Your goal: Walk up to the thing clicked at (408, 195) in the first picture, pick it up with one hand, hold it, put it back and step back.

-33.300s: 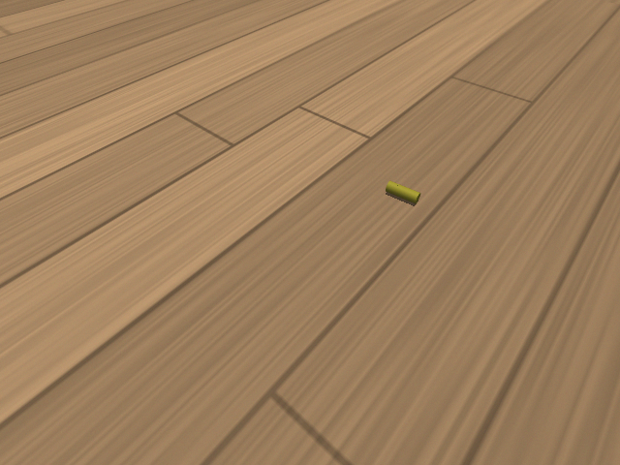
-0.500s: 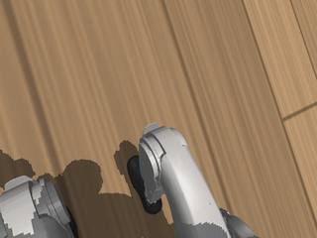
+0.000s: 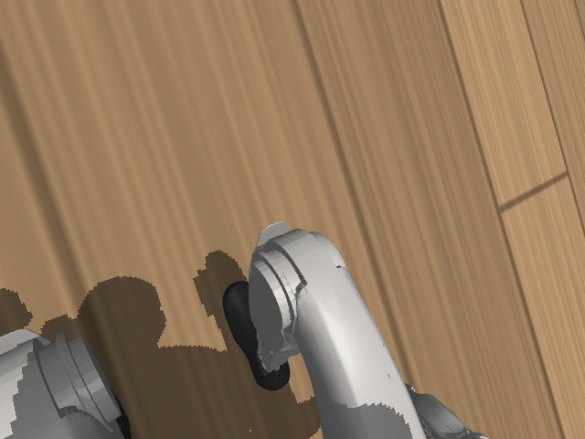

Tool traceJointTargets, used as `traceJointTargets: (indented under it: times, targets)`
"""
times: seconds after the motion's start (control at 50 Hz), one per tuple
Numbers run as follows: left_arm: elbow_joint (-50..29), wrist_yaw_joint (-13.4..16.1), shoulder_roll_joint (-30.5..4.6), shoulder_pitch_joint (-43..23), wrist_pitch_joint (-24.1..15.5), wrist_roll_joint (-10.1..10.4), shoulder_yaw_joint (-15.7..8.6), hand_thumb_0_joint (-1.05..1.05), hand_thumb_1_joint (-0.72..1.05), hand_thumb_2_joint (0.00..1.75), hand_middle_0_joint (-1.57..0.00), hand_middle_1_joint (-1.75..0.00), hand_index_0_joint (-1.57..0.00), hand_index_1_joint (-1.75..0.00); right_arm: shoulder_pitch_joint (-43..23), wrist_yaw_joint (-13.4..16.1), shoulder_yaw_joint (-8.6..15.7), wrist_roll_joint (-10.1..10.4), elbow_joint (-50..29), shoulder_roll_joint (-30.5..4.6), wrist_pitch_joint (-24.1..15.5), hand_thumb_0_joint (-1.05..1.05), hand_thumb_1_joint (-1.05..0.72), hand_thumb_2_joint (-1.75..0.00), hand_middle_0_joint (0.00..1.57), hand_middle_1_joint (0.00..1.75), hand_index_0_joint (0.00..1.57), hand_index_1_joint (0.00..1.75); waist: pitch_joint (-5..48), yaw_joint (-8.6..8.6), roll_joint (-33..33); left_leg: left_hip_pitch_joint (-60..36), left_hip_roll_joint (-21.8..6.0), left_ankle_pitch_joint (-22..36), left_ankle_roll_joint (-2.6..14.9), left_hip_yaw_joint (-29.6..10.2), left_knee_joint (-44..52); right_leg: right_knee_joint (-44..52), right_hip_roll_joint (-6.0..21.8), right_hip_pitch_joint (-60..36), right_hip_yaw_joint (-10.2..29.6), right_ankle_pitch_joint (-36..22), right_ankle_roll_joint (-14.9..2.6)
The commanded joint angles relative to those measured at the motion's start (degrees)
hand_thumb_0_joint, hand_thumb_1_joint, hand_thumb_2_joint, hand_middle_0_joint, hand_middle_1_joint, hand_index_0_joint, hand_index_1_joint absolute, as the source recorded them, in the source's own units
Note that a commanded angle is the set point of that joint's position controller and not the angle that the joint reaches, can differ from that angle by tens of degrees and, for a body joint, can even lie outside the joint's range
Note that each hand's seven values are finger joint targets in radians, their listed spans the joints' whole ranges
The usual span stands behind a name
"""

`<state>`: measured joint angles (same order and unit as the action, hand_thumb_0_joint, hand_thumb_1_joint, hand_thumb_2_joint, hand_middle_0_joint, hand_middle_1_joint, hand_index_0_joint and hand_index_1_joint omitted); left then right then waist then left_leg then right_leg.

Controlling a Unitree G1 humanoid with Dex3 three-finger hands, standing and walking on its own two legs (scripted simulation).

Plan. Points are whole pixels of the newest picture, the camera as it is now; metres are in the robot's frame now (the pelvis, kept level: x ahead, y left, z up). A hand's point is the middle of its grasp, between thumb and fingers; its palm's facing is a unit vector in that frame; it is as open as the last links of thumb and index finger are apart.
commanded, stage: rest palm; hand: left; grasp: from above
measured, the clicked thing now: out of the picture +0.50 +0.32 -0.28
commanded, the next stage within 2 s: close in 0.52 s
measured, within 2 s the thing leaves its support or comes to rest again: neither
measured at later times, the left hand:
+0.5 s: hand out of the picture +0.48 +0.31 -0.26, palm faces -0.46 -0.12 -0.88, open 14.0 cm
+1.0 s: hand out of the picture +0.47 +0.32 -0.26, palm faces -0.47 -0.13 -0.87, open 13.1 cm
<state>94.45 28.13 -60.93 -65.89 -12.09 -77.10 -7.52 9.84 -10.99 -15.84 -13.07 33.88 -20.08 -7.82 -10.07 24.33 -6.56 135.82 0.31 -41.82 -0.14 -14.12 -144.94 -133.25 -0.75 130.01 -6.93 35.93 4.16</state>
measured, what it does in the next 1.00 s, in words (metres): stands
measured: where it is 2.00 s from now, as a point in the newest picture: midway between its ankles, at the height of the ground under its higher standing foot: (196, 402)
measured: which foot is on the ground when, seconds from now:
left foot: down 0.00-1.00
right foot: down 0.00-1.00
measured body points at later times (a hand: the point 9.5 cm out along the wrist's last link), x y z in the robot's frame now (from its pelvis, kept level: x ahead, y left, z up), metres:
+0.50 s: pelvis +0.00 +0.00 +0.00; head +0.29 +0.12 +0.31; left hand +0.50 +0.32 -0.21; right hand +0.03 -0.25 -0.05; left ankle +0.06 +0.12 -0.28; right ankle +0.12 -0.13 -0.28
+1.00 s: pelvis +0.00 +0.00 +0.00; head +0.30 +0.12 +0.31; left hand +0.49 +0.32 -0.21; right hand +0.02 -0.25 -0.04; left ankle +0.06 +0.12 -0.28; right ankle +0.12 -0.13 -0.28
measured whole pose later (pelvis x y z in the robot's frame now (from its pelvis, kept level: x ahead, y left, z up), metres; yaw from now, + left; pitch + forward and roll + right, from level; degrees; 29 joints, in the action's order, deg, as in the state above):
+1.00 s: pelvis +0.00 +0.00 +0.00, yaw -1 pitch +30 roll -16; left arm 97.7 29.9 -63.0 -66.1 -11.7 -74.9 -5.9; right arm 8.4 -12.6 -18.7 -13.5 34.5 -20.8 -10.5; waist -12.3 25.3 -7.4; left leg 135.3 -0.1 -41.6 0.3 -15.1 -145.4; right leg -132.4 -1.4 129.0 -7.8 35.0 4.8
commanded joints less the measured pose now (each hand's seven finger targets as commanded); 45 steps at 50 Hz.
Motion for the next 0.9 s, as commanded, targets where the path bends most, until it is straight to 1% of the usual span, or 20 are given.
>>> traceJointTargets:
  times: [0.0, 0.12, 0.14, 0.24, 0.36, 0.38, 0.42, 0.44, 0.46, 0.5, 0.52, 0.54, 0.58, 0.64, 0.66, 0.7, 0.74, 0.76, 0.84, 0.88]
  targets:
    - [-5.6, 2.5, -11.3, -15.1, -0.1, 0.9, 0.2, 0.00, -0.56, 1.03, -0.07, -0.96, -0.05, -0.98, 13.0, 0.2, 5.9, 0.2, 2.2, -18.9, 0.1, 0.00, -0.90, -0.90, 0.20, 0.30, 0.20, 0.30, 37.9, 3.36, 32.8, -32.0, -1.8, 17.1, 0.08, 5.8, 15.0, 9.3, -2.2, -19.8, -8.0, -14.7, -5.68]
    - [-5.1, 3.3, -11.6, -15.3, -0.5, 0.8, 0.4, 0.00, -0.55, 1.02, -0.07, -0.98, -0.05, -0.99, 12.4, -0.3, 5.1, 0.1, 2.1, -18.9, -0.3, 0.00, -0.90, -0.90, 0.20, 0.30, 0.20, 0.30, 38.0, 3.69, 32.5, -32.3, -1.8, 18.1, 0.13, 5.6, 14.7, 9.3, -2.2, -21.0, -8.1, -15.8, -5.40]
    - [-4.0, 3.1, -10.1, -15.5, -0.6, 0.5, 1.4, 0.00, -0.56, 1.03, -0.07, -0.98, -0.05, -1.00, 12.5, -0.4, 5.0, -0.2, 1.9, -19.2, -0.6, 0.00, -0.90, -0.91, 0.20, 0.30, 0.20, 0.30, 35.7, 4.76, 32.1, -31.6, -1.8, 17.7, 0.11, 5.7, 14.2, 9.1, -2.0, -19.8, -8.2, -15.5, -5.46]
    - [-3.1, 4.1, -11.7, -14.9, -0.7, 0.5, 1.2, 0.00, -0.52, 1.00, -0.08, -0.99, -0.07, -1.00, 11.3, -0.7, 4.5, -0.2, 1.6, -19.0, -1.2, 0.00, -0.90, -0.90, 0.20, 0.30, 0.20, 0.30, 36.1, 3.77, 31.9, -31.8, -2.0, 15.2, 0.14, 5.2, 15.2, 9.2, -2.2, -19.5, -8.4, -13.6, -5.18]
    - [-2.9, 5.2, -13.0, -16.1, -0.5, 0.6, 0.7, 0.00, -0.53, 1.01, -0.08, -0.99, -0.07, -1.01, 11.6, -0.9, 3.8, -0.3, 1.7, -19.7, -1.7, 0.00, -0.90, -0.91, 0.20, 0.30, 0.20, 0.30, 36.6, 4.42, 32.4, -31.5, -2.1, 16.2, 0.17, 4.8, 14.9, 9.1, -2.2, -20.7, -8.5, -14.9, -5.06]
    - [-0.8, 5.2, -12.0, -14.6, -0.2, 0.7, 1.6, 0.00, -0.53, 1.01, -0.08, -0.98, -0.07, -1.00, 10.9, -0.9, 3.6, -0.4, 1.6, -19.5, -1.9, 0.00, -0.90, -0.91, 0.20, 0.30, 0.20, 0.30, 35.4, 4.39, 31.3, -30.8, -2.2, 15.2, 0.21, 5.0, 14.8, 9.1, -2.2, -20.3, -8.3, -14.3, -5.08]
    - [-2.9, 5.6, -12.9, -15.6, -0.4, 0.7, 0.8, 0.00, -0.51, 1.01, -0.08, -0.99, -0.07, -1.00, 11.6, -1.2, 3.1, -0.6, 1.8, -19.5, -2.1, 0.00, -0.90, -0.90, 0.20, 0.30, 0.20, 0.30, 35.9, 4.80, 31.8, -31.3, -2.3, 16.0, 0.14, 4.7, 14.7, 9.0, -2.1, -20.7, -8.5, -14.8, -4.86]
    - [-1.1, 5.3, -12.0, -14.5, -0.1, 1.0, 1.7, 0.00, -0.53, 1.01, -0.08, -0.99, -0.07, -1.00, 11.4, -1.2, 3.2, -0.5, 1.7, -19.3, -2.3, 0.00, -0.90, -0.90, 0.20, 0.30, 0.20, 0.30, 35.1, 4.88, 31.4, -30.7, -2.2, 14.8, 0.34, 5.0, 15.1, 9.2, -2.3, -21.2, -8.2, -14.3, -4.81]
    - [-3.3, 5.4, -12.5, -15.7, -0.2, 1.3, 1.6, 0.00, -0.52, 1.01, -0.09, -0.99, -0.07, -1.00, 11.1, -1.2, 3.9, -0.5, 2.0, -20.0, -2.6, 0.00, -0.90, -0.91, 0.20, 0.30, 0.20, 0.30, 35.6, 4.68, 32.3, -31.0, -2.3, 15.0, 0.37, 5.2, 14.5, 9.4, -2.3, -20.9, -8.1, -14.4, -4.80]
    - [-4.7, 5.6, -14.5, -16.3, -0.2, 1.2, 0.2, 0.00, -0.53, 1.01, -0.09, -0.98, -0.07, -1.00, 11.7, -1.4, 2.6, -0.5, 2.2, -19.5, -2.7, 0.00, -0.90, -0.91, 0.20, 0.30, 0.20, 0.30, 37.0, 4.67, 32.6, -31.2, -2.5, 16.7, 0.31, 4.9, 14.4, 9.4, -2.1, -22.1, -8.2, -15.6, -4.72]
    - [-3.3, 6.0, -14.6, -15.1, 0.0, 1.5, 0.1, 0.00, -0.52, 1.01, -0.09, -0.98, -0.07, -0.99, 11.7, -1.2, 3.0, -0.5, 2.1, -19.6, -2.5, 0.00, -0.90, -0.91, 0.20, 0.30, 0.20, 0.30, 37.8, 4.33, 32.9, -31.7, -2.5, 16.5, 0.24, 5.0, 15.0, 9.5, -2.4, -23.5, -8.1, -15.6, -4.92]
    - [-1.4, 5.8, -13.0, -13.6, 0.3, 1.3, 1.2, 0.00, -0.53, 1.01, -0.10, -0.97, -0.08, -0.99, 11.6, -1.3, 3.2, -0.6, 1.7, -19.8, -2.7, 0.00, -0.90, -0.91, 0.20, 0.30, 0.20, 0.30, 36.5, 4.57, 31.6, -30.7, -2.3, 15.8, 0.44, 5.3, 14.6, 9.5, -2.5, -23.0, -8.0, -15.4, -4.77]
    - [-1.4, 5.8, -12.9, -14.6, 0.3, 1.8, 1.1, 0.00, -0.52, 1.02, -0.09, -0.99, -0.07, -1.01, 11.7, -1.6, 2.5, -0.7, 2.1, -19.6, -2.9, 0.00, -0.90, -0.91, 0.20, 0.30, 0.20, 0.30, 34.9, 5.20, 31.1, -29.7, -2.4, 15.3, 0.41, 4.9, 14.2, 9.3, -2.4, -21.9, -8.5, -14.8, -4.77]
    - [-4.5, 5.8, -16.0, -15.4, 0.2, 1.7, -0.4, 0.00, -0.45, 0.95, -0.11, -0.98, -0.12, -0.98, 11.2, -1.2, 2.8, -0.3, 2.0, -20.0, -2.8, 0.00, -0.89, -0.90, 0.20, 0.30, 0.20, 0.30, 37.3, 3.97, 32.9, -31.6, -2.6, 15.8, 0.01, 4.6, 15.2, 9.6, -2.3, -22.8, -8.3, -14.9, -5.06]
    - [-4.3, 5.6, -15.3, -15.2, 0.4, 1.1, 0.6, 0.00, -0.43, 0.93, -0.13, -0.96, -0.13, -0.96, 11.1, -1.2, 3.0, -0.3, 1.8, -20.2, -2.9, 0.00, -0.89, -0.90, 0.20, 0.30, 0.20, 0.30, 37.2, 4.23, 33.4, -32.2, -2.7, 15.8, 0.05, 4.8, 14.7, 9.2, -2.4, -22.1, -8.1, -14.9, -5.05]
    - [-5.1, 5.9, -16.2, -15.3, 0.4, 1.8, -1.2, 0.00, -0.40, 0.91, -0.14, -0.97, -0.14, -0.96, 11.5, -1.4, 2.9, -0.4, 2.2, -19.9, -2.7, 0.00, -0.89, -0.90, 0.20, 0.30, 0.20, 0.30, 38.5, 3.50, 34.0, -32.0, -2.7, 17.2, -0.12, 4.6, 14.8, 9.4, -2.4, -23.0, -8.4, -15.8, -5.17]
    - [-0.8, 5.6, -13.2, -13.5, 0.9, 1.8, 1.1, 0.00, -0.39, 0.89, -0.15, -0.95, -0.15, -0.94, 11.3, -1.3, 2.9, -0.4, 2.1, -19.6, -2.7, 0.00, -0.89, -0.90, 0.20, 0.30, 0.20, 0.30, 35.8, 4.66, 31.5, -29.6, -2.5, 15.4, 0.27, 5.3, 14.4, 9.6, -2.7, -23.0, -8.3, -15.0, -4.99]
    - [-1.5, 5.1, -12.9, -13.8, 0.9, 2.0, 1.3, 0.00, -0.37, 0.88, -0.15, -0.96, -0.16, -0.95, 11.7, -1.4, 3.3, -0.3, 2.3, -19.8, -2.7, 0.00, -0.89, -0.90, 0.20, 0.30, 0.20, 0.30, 34.8, 5.19, 31.1, -29.0, -2.5, 15.4, 0.46, 5.3, 14.5, 9.9, -2.8, -22.9, -8.3, -15.2, -4.79]
    - [-3.6, 4.4, -14.7, -13.5, 0.8, 2.2, 0.1, 0.00, -0.34, 0.86, -0.19, -0.92, -0.20, -0.91, 11.6, -1.3, 2.9, -0.2, 2.6, -19.9, -2.5, 0.00, -0.89, -0.90, 0.20, 0.30, 0.20, 0.30, 36.4, 4.03, 32.2, -30.7, -2.6, 17.5, 0.11, 4.9, 14.5, 10.1, -2.3, -22.9, -8.4, -16.0, -5.02]
    - [-1.2, 3.9, -12.4, -12.5, 0.6, 2.8, 1.2, 0.00, -0.31, 0.84, -0.20, -0.91, -0.21, -0.90, 11.4, -1.2, 2.3, -0.2, 2.6, -19.6, -2.3, 0.00, -0.89, -0.90, 0.20, 0.30, 0.20, 0.30, 34.2, 4.93, 29.5, -28.0, -2.4, 16.3, 0.36, 5.0, 13.9, 10.4, -2.4, -22.9, -8.5, -15.3, -5.04]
